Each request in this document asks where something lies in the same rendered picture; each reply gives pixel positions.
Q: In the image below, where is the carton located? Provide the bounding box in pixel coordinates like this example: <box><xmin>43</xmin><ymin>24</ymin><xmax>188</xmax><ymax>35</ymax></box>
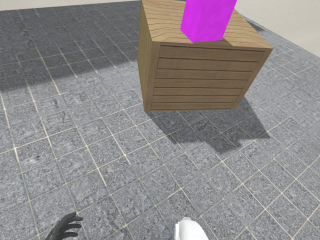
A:
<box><xmin>180</xmin><ymin>0</ymin><xmax>237</xmax><ymax>43</ymax></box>

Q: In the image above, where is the robot left hand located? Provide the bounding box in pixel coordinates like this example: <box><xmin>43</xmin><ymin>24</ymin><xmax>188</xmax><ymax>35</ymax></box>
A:
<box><xmin>45</xmin><ymin>212</ymin><xmax>83</xmax><ymax>240</ymax></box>

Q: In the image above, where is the pedestal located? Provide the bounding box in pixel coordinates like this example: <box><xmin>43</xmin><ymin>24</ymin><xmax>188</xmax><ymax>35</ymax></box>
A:
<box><xmin>137</xmin><ymin>0</ymin><xmax>274</xmax><ymax>111</ymax></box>

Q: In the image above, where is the robot right thigh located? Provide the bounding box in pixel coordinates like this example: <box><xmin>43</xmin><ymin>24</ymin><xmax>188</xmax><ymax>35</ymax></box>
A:
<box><xmin>174</xmin><ymin>220</ymin><xmax>209</xmax><ymax>240</ymax></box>

